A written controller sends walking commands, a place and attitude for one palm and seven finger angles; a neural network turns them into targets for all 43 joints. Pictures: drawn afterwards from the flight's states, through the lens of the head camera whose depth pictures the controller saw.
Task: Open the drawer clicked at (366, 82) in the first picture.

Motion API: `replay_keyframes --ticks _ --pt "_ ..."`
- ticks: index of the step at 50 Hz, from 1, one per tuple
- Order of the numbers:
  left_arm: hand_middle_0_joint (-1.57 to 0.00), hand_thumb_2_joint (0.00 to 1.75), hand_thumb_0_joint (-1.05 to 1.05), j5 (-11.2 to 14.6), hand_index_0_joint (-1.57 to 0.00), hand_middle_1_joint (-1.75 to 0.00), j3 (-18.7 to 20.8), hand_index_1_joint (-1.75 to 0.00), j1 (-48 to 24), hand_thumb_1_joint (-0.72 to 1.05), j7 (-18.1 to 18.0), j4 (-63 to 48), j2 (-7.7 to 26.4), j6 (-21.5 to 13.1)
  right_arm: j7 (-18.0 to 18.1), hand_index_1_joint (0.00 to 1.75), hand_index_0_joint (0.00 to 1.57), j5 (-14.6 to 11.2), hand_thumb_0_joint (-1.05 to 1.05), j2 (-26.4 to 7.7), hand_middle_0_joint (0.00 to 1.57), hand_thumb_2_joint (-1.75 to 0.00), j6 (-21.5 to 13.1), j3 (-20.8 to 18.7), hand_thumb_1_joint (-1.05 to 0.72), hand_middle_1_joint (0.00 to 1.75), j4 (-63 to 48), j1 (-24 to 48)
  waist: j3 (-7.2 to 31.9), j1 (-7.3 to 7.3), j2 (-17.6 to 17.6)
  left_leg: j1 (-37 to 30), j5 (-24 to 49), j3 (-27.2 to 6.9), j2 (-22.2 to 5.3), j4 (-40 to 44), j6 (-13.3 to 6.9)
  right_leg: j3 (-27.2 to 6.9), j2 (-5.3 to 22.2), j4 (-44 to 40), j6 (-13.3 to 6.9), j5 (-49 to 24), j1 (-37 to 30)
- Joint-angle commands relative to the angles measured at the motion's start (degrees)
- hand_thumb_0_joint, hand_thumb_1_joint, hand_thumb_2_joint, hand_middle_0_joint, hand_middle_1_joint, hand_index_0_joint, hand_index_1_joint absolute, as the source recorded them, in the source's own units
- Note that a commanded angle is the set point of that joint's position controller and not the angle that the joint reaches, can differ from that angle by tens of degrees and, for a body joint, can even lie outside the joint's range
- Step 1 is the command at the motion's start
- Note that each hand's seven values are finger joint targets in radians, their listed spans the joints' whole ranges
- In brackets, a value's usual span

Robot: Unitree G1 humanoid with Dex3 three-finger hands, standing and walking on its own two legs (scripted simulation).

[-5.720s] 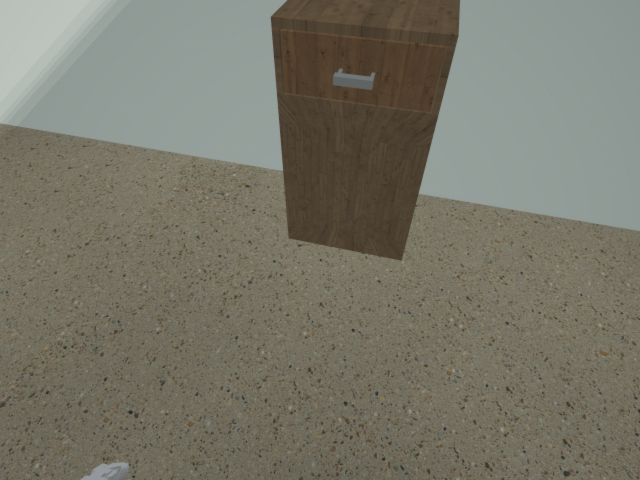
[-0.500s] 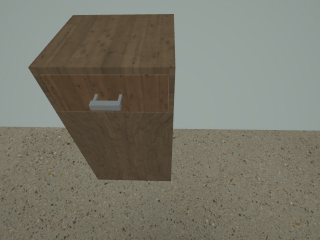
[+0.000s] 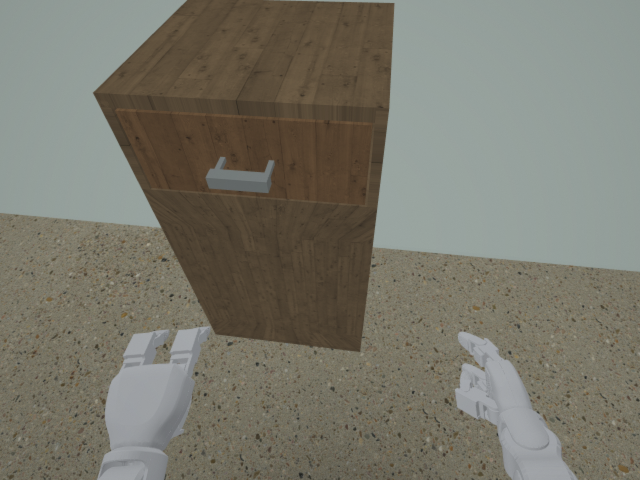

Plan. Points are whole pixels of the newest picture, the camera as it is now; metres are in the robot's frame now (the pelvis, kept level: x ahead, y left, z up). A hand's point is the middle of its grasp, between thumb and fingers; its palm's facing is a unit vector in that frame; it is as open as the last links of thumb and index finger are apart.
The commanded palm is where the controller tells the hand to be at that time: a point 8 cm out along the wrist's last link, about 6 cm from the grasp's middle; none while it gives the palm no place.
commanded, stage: raise the hand with hooked fingers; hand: left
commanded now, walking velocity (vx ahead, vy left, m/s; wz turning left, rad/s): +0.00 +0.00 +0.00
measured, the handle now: (242, 172) +0.58 +0.25 +0.03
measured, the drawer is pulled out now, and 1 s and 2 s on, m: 0.00 0.00 0.00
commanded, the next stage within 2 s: move the hooked fingers above the handle in 1.32 s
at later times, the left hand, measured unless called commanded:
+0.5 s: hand (161, 304) +0.27 +0.25 +0.07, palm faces +0.10 -0.09 -0.99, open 12.4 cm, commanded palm +0.25 +0.25 +0.13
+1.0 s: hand (141, 227) +0.33 +0.27 +0.15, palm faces +0.07 -0.05 -1.00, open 13.8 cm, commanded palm +0.29 +0.27 +0.20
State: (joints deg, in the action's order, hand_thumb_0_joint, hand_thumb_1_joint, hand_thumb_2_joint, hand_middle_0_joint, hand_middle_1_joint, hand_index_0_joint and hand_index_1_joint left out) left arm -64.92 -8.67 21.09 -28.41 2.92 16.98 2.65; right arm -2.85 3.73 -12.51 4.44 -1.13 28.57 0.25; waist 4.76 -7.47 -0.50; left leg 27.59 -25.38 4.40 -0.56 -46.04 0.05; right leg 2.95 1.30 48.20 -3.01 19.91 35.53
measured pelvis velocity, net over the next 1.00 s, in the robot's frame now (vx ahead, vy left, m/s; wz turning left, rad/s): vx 0.02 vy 0.02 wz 0.02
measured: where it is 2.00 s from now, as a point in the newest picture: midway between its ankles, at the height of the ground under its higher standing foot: outside the picture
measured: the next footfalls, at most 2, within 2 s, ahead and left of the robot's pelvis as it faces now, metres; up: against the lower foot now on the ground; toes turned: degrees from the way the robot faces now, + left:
none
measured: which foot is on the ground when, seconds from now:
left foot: down 0.00-1.00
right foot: down 0.00-1.00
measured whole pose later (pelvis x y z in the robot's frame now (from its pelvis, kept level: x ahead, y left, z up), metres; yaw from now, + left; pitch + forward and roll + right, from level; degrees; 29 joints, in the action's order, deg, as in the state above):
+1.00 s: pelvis +0.02 +0.02 +0.04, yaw +1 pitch +0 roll +0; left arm -53.5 -4.2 -9.9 -0.7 3.5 27.6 4.1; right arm 0.9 -0.9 -13.9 6.7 1.2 35.6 -5.4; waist -0.6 -5.5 5.1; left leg 8.2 -15.9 2.7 1.1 -23.9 -1.5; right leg 4.4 1.8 25.7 -0.8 11.0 14.9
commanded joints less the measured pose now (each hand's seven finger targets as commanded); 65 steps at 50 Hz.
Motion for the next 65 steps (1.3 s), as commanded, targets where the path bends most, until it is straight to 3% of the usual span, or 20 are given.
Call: replay_keyframes --ticks 1,4,7,11,13,15,20,23,25,34,46,50,54,59,65 --pt "-0.25 0.60 0.00 3.8 -0.25 -0.75 3.1 -0.75 -15.6 0.20 0.7 -16.4 5.3 0.5 1.9 0.30 0.20 0.0 0.00 -5.3 0.20 -0.90 -2.8 -1.4 -0.90 0.30 -6.2 2.1 11.0 5.80 0.3 -5.4 12.8 -3.9 3.7 6.4 -2.3 -7.5 -1.9 -12.4 0.3 -7.6 -11.8" --pt "-0.25 0.57 0.00 5.1 -0.25 -0.80 3.4 -0.80 -10.4 0.13 5.6 -13.9 5.5 2.8 2.2 0.30 0.20 -0.6 0.00 -5.4 0.20 -0.90 -2.0 -0.4 -0.90 0.30 -6.2 2.8 9.1 3.89 -2.0 -3.8 14.8 -3.9 3.0 10.1 -1.9 -6.6 -1.8 -13.4 0.3 -11.2 -17.4" --pt "-0.26 0.54 0.00 5.1 -0.26 -0.84 5.9 -0.84 -7.9 0.06 8.8 -13.4 8.4 2.9 2.3 0.30 0.20 -1.2 0.00 -5.2 0.20 -0.90 -1.9 0.4 -0.90 0.30 -5.5 2.1 7.4 2.12 -3.9 -2.9 15.5 -3.5 2.6 13.1 -1.5 -6.6 -1.4 -14.4 0.4 -11.8 -21.5" --pt "-0.27 0.50 0.00 4.7 -0.27 -0.90 8.8 -0.90 -9.3 -0.03 9.6 -16.1 10.6 1.4 2.2 0.30 0.20 -1.3 0.00 -5.3 0.20 -0.90 -2.2 0.1 -0.90 0.30 -5.1 1.5 7.5 1.00 -1.5 -4.1 17.4 -3.5 2.2 15.5 -1.3 -6.2 -1.2 -15.0 0.0 -13.2 -24.4" --pt "-0.27 0.48 0.00 4.8 -0.27 -0.93 9.3 -0.93 -11.9 -0.08 9.0 -18.7 11.1 0.5 2.3 0.30 0.20 -1.3 0.00 -5.5 0.20 -0.90 -2.5 -0.5 -0.90 0.30 -4.9 1.2 9.3 1.09 0.9 -5.8 18.5 -3.5 2.2 15.9 -1.5 -6.0 -1.1 -15.2 -0.1 -14.1 -25.1" --pt "-0.27 0.46 0.00 4.8 -0.27 -0.96 10.0 -0.96 -15.5 -0.13 8.1 -20.1 11.8 0.1 2.5 0.30 0.20 -1.2 0.00 -5.8 0.20 -0.90 -2.7 -1.0 -0.90 0.30 -4.4 0.7 10.2 1.62 0.3 -7.1 19.5 -3.9 2.2 16.0 -1.5 -5.8 -1.2 -15.3 0.0 -14.3 -24.8" --pt "-0.28 0.41 0.00 6.2 -0.28 -1.03 9.0 -1.03 -21.5 -0.24 8.2 -18.1 12.0 0.5 3.0 0.30 0.20 -2.2 0.00 -6.5 0.20 -0.90 -3.1 -1.8 -0.90 0.30 -3.1 0.5 8.7 2.63 1.2 -9.5 19.5 -4.1 2.0 17.5 -1.4 -4.2 -1.1 -16.6 0.1 -13.0 -23.0" --pt "-0.29 0.38 0.00 6.5 -0.29 -1.08 8.1 -1.08 -23.8 -0.31 9.9 -17.7 12.3 1.7 3.2 0.30 0.20 -2.7 0.00 -6.9 0.20 -0.90 -3.1 -2.0 -0.90 0.30 -2.5 0.6 10.1 2.21 2.3 -11.8 22.4 -4.0 1.8 18.6 -1.2 -3.3 -1.1 -16.9 0.0 -15.3 -24.5" --pt "-0.29 0.36 0.00 7.2 -0.29 -1.11 7.8 -1.11 -25.2 -0.36 11.7 -16.5 12.6 2.8 3.4 0.30 0.20 -3.0 0.00 -6.9 0.20 -0.90 -2.9 -1.8 -0.90 0.30 -2.5 0.7 9.0 2.03 1.1 -11.9 22.0 -3.8 1.8 19.7 -1.2 -3.1 -1.0 -17.9 0.2 -14.8 -25.6" --pt "-0.30 0.30 0.00 8.0 -0.30 -1.20 10.2 -1.20 -34.9 -0.50 18.5 -14.4 17.5 4.6 3.9 0.30 0.20 -3.7 0.00 -7.2 0.20 -0.90 -1.0 -0.4 -0.90 0.30 -2.3 1.7 7.9 1.77 1.5 -14.1 24.8 -3.4 1.9 23.4 -1.3 -2.9 -1.3 -21.1 0.3 -18.8 -31.3" --pt "-0.30 0.30 0.00 10.9 -0.30 -1.20 11.8 -1.20 -48.3 -0.50 25.3 -10.7 22.7 1.2 4.3 0.30 0.20 -4.3 0.00 -7.6 0.20 -0.90 -0.5 0.1 -0.90 0.30 -0.8 0.5 8.8 2.94 1.9 -16.4 28.2 -3.6 2.1 25.2 -1.2 -2.0 -1.1 -23.8 0.5 -22.1 -33.9" --pt "-0.30 0.30 0.00 12.3 -0.30 -1.20 10.8 -1.20 -42.6 -0.50 27.5 -8.1 20.4 0.4 3.7 0.30 0.20 -4.5 0.00 -7.9 0.20 -0.90 -0.4 -0.2 -0.90 0.30 -1.6 -0.4 8.1 2.17 -0.2 -15.3 28.7 -3.2 2.0 25.4 -1.2 -1.8 -0.9 -23.9 0.6 -22.6 -34.5" --pt "-0.30 0.30 0.00 12.2 -0.30 -1.20 13.0 -1.20 -42.7 -0.50 27.1 -11.7 22.4 -2.0 3.3 0.30 0.20 -4.3 0.00 -8.4 0.20 -0.90 -0.4 -0.5 -0.90 0.30 -2.1 -0.3 9.8 1.73 1.3 -15.0 28.8 -3.6 1.9 25.4 -1.2 -2.0 -1.1 -23.6 0.5 -22.0 -34.5" --pt "-0.30 0.30 0.00 11.6 -0.30 -1.20 16.6 -1.20 -44.5 -0.50 22.9 -15.3 25.2 -4.5 3.2 0.30 0.20 -4.1 0.00 -8.3 0.20 -0.90 -1.0 -1.1 -0.90 0.30 -1.5 -1.0 12.5 1.18 3.3 -16.2 31.0 -4.3 2.0 25.2 -0.7 -2.2 -1.2 -23.1 0.2 -22.7 -34.4" --pt "-0.30 0.30 0.00 11.5 -0.30 -1.20 13.4 -1.20 -44.6 -0.50 21.2 -10.5 22.2 -2.0 3.3 0.30 0.20 -4.9 0.00 -8.3 0.20 -0.90 -1.1 -1.2 -0.90 0.30 -0.5 -0.9 10.5 1.81 1.9 -15.3 26.8 -3.5 2.2 25.9 -0.8 -1.9 -1.0 -23.9 0.4 -18.5 -32.7"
